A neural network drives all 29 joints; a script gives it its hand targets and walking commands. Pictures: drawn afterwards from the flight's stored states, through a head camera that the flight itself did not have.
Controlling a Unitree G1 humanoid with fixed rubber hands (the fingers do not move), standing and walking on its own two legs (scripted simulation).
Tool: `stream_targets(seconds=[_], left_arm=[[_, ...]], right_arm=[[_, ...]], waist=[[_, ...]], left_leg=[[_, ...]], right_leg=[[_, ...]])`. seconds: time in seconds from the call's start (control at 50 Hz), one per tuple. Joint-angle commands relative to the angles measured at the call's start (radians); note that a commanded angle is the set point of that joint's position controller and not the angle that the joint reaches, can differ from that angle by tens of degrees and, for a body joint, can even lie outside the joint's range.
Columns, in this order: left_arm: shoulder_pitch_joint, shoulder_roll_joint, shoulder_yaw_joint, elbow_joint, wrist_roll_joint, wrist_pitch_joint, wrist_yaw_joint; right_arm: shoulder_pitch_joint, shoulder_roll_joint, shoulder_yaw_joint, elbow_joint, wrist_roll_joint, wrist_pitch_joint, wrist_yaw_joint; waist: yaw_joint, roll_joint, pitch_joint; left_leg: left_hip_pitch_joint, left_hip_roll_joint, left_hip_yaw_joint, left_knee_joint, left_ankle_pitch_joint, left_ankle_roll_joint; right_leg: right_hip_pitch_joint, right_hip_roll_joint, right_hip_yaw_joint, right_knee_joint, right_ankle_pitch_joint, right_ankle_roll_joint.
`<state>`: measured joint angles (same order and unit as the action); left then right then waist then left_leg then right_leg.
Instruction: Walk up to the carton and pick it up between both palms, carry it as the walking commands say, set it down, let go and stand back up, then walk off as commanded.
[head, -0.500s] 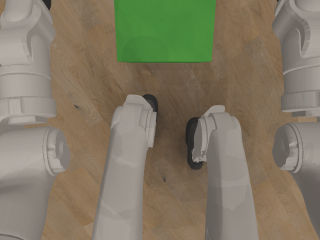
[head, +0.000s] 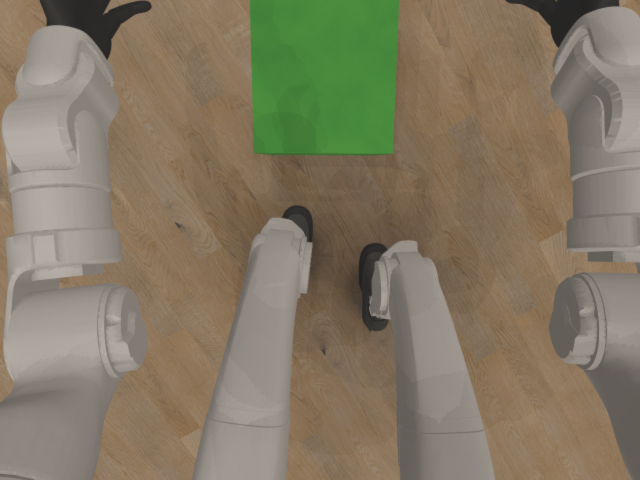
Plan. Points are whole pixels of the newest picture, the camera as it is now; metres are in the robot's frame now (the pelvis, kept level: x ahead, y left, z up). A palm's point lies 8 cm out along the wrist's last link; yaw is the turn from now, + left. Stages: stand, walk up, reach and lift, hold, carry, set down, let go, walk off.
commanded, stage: set down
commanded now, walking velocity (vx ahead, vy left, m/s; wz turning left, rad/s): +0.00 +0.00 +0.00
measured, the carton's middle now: (323, 77) +0.54 +0.06 -0.51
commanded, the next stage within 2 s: let go in 0.20 s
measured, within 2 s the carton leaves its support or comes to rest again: neither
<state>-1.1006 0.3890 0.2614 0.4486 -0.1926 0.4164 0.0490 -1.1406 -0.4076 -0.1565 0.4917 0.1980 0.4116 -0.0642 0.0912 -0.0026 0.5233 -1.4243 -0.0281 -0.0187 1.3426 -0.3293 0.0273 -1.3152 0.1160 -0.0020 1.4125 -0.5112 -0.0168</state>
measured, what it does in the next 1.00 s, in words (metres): rises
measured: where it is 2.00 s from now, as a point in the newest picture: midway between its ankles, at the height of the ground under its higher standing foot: (334, 283)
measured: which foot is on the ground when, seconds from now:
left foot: down 0.00-1.00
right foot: down 0.00-1.00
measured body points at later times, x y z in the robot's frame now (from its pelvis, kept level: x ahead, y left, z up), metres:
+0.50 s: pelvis +0.04 +0.01 +0.08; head +0.36 +0.04 +0.39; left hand +0.42 +0.27 -0.06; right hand +0.46 -0.16 -0.07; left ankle +0.15 +0.10 -0.58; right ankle +0.08 -0.10 -0.58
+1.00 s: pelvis +0.11 +0.01 +0.15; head +0.17 +0.00 +0.60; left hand +0.29 +0.24 +0.07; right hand +0.34 -0.21 +0.07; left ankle +0.14 +0.10 -0.58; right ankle +0.08 -0.10 -0.58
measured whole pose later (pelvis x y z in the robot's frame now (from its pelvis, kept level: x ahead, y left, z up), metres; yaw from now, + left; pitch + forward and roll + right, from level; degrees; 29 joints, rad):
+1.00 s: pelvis +0.11 +0.01 +0.15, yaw +1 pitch +2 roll +1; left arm 0.15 0.18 0.04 0.45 0.01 0.10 -0.05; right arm 0.07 -0.16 -0.08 0.50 -0.06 0.09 0.04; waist 0.03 0.00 0.08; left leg -0.36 -0.07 0.00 0.56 -0.23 0.04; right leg -0.26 0.05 0.09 0.60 -0.37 -0.03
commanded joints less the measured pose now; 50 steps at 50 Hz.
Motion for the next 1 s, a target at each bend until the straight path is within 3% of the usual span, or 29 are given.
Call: stream_targets(seconds=[0.0,0.04,0.08,0.14,0.16,0.22,0.26,0.28,0.32,0.34,0.4,0.42,0.46,0.48,0.5,0.52,0.54,0.64,0.7,0.72,0.78,0.82,0.86,0.98], left_arm=[[-0.271,0.193,0.046,-0.201,0.009,-0.070,-0.006],[-0.266,0.186,0.054,-0.193,0.030,-0.089,-0.009],[-0.260,0.163,0.061,-0.099,0.051,-0.105,-0.012],[-0.228,0.096,0.047,-0.050,0.084,-0.149,-0.021],[-0.243,0.103,0.057,-0.063,0.092,-0.165,-0.020],[-0.186,0.082,0.044,-0.040,0.118,-0.186,-0.021],[-0.140,0.136,0.061,-0.068,0.141,-0.189,-0.025],[-0.100,0.144,0.062,-0.115,0.144,-0.190,-0.027],[0.050,0.147,0.028,-0.146,0.153,-0.175,-0.039],[0.179,0.153,0.021,-0.232,0.169,-0.174,-0.045],[0.259,0.142,-0.009,-0.394,0.166,-0.155,-0.057],[0.386,0.116,-0.020,-0.411,0.168,-0.151,-0.061],[0.466,0.110,-0.029,-0.485,0.159,-0.159,-0.067],[0.489,0.098,-0.037,-0.501,0.158,-0.171,-0.068],[0.579,0.096,-0.028,-0.525,0.175,-0.184,-0.070],[0.613,0.065,-0.043,-0.477,0.166,-0.189,-0.071],[0.618,0.058,-0.046,-0.488,0.165,-0.203,-0.074],[0.880,-0.058,-0.113,-0.419,0.165,-0.280,-0.084],[0.973,-0.081,-0.137,-0.310,0.182,-0.322,-0.092],[1.033,-0.084,-0.143,-0.260,0.192,-0.326,-0.094],[1.005,-0.069,-0.138,-0.154,0.190,-0.332,-0.091],[1.045,-0.064,-0.152,-0.140,0.196,-0.338,-0.088],[1.100,-0.061,-0.162,-0.154,0.200,-0.351,-0.090],[1.199,-0.094,-0.173,-0.177,0.207,-0.373,-0.097]], right_arm=[[-0.312,-0.193,-0.055,-0.194,-0.018,-0.069,0.006],[-0.297,-0.181,-0.058,-0.152,-0.038,-0.085,0.010],[-0.265,-0.145,-0.054,-0.044,-0.058,-0.099,0.011],[-0.253,-0.106,-0.044,0.018,-0.077,-0.143,0.019],[-0.268,-0.109,-0.046,-0.026,-0.075,-0.159,0.018],[-0.190,-0.088,-0.059,0.029,-0.104,-0.180,0.015],[-0.155,-0.085,-0.071,-0.028,-0.119,-0.179,-0.001],[-0.121,-0.103,-0.088,-0.096,-0.138,-0.180,-0.015],[0.045,-0.072,-0.064,-0.100,-0.155,-0.162,-0.036],[0.180,-0.054,-0.049,-0.191,-0.164,-0.160,-0.046],[0.246,-0.045,-0.026,-0.351,-0.142,-0.148,-0.064],[0.375,-0.027,-0.009,-0.382,-0.149,-0.149,-0.063],[0.442,-0.028,-0.019,-0.491,-0.138,-0.164,-0.056],[0.479,-0.011,-0.018,-0.487,-0.142,-0.172,-0.049],[0.567,0.000,-0.017,-0.500,-0.153,-0.185,-0.041],[0.601,-0.003,-0.023,-0.481,-0.158,-0.194,-0.029],[0.591,-0.001,-0.022,-0.506,-0.154,-0.213,-0.023],[0.861,0.099,0.021,-0.426,-0.189,-0.288,0.027],[0.958,0.110,0.027,-0.304,-0.228,-0.330,0.050],[1.026,0.109,0.020,-0.250,-0.246,-0.329,0.056],[0.963,0.120,-0.007,-0.096,-0.252,-0.333,0.080],[0.990,0.129,0.009,-0.081,-0.251,-0.336,0.094],[1.066,0.133,0.018,-0.091,-0.247,-0.346,0.100],[1.184,0.122,0.065,-0.176,-0.251,-0.376,0.109]], waist=[[0.009,0.000,-2.105],[0.006,-0.006,-2.090],[-0.002,-0.006,-1.995],[-0.007,0.030,-1.908],[-0.010,0.012,-1.934],[-0.020,0.043,-1.941],[-0.005,0.025,-2.017],[-0.022,0.014,-2.095],[-0.017,0.039,-2.148],[-0.012,0.029,-2.236],[-0.008,0.055,-2.124],[-0.013,0.049,-2.117],[-0.029,0.032,-2.051],[-0.045,0.046,-1.990],[-0.039,0.049,-1.956],[-0.058,0.029,-1.859],[-0.053,0.026,-1.795],[-0.053,0.037,-1.544],[-0.062,0.030,-1.227],[-0.071,0.030,-1.140],[-0.075,0.045,-0.819],[-0.069,0.060,-0.732],[-0.071,0.057,-0.723],[-0.075,0.003,-0.577]], left_leg=[[1.171,0.018,-0.072,-0.135,0.470,-0.020],[1.187,0.021,-0.073,-0.170,0.466,-0.024],[1.174,0.023,-0.073,-0.211,0.429,-0.022],[1.171,0.026,-0.079,-0.240,0.463,-0.022],[1.204,0.026,-0.081,-0.245,0.481,-0.018],[1.272,0.027,-0.080,-0.258,0.535,-0.023],[1.323,0.021,-0.078,-0.259,0.587,-0.014],[1.358,0.017,-0.073,-0.246,0.633,-0.012],[1.445,0.015,-0.071,-0.256,0.655,-0.012],[1.543,0.008,-0.078,-0.256,0.737,-0.012],[1.620,0.021,-0.105,-0.275,0.786,-0.014],[1.667,0.022,-0.113,-0.292,0.823,-0.013],[1.715,0.029,-0.141,-0.302,0.872,-0.015],[1.728,0.037,-0.153,-0.315,0.875,-0.013],[1.765,0.039,-0.161,-0.339,0.880,-0.023],[1.738,0.043,-0.167,-0.354,0.836,-0.022],[1.718,0.047,-0.174,-0.368,0.812,-0.023],[1.691,0.049,-0.170,-0.452,0.747,-0.041],[1.574,0.059,-0.153,-0.532,0.661,-0.036],[1.542,0.061,-0.139,-0.575,0.565,-0.036],[1.377,0.062,-0.112,-0.711,0.180,-0.037],[1.367,0.061,-0.101,-0.788,0.050,-0.035],[1.410,0.061,-0.080,-0.820,0.045,-0.036],[1.531,0.039,-0.029,-0.896,0.239,-0.029]], right_leg=[[0.259,-0.022,0.035,-0.279,0.226,0.026],[0.286,-0.022,0.035,-0.316,0.241,0.029],[0.274,-0.030,0.036,-0.363,0.212,0.033],[0.288,-0.034,0.040,-0.393,0.243,0.029],[0.301,-0.033,0.041,-0.409,0.257,0.034],[0.306,-0.032,0.030,-0.427,0.285,0.041],[0.348,-0.027,0.026,-0.433,0.322,0.053],[0.396,-0.021,0.026,-0.429,0.371,0.057],[0.462,-0.027,0.030,-0.436,0.391,0.058],[0.532,-0.026,0.036,-0.452,0.459,0.060],[0.475,-0.036,0.059,-0.497,0.437,0.047],[0.524,-0.037,0.058,-0.513,0.469,0.045],[0.508,-0.037,0.063,-0.541,0.465,0.041],[0.486,-0.038,0.070,-0.562,0.449,0.038],[0.523,-0.038,0.069,-0.582,0.457,0.041],[0.503,-0.040,0.068,-0.602,0.417,0.039],[0.493,-0.044,0.070,-0.609,0.399,0.039],[0.569,-0.063,0.060,-0.665,0.378,0.043],[0.514,-0.074,0.059,-0.723,0.318,0.038],[0.525,-0.086,0.060,-0.749,0.278,0.028],[0.536,-0.101,0.047,-0.808,0.101,-0.005],[0.645,-0.109,0.056,-0.862,0.071,-0.018],[0.764,-0.105,0.055,-0.894,0.106,-0.021],[0.869,-0.118,0.077,-1.040,0.229,-0.031]])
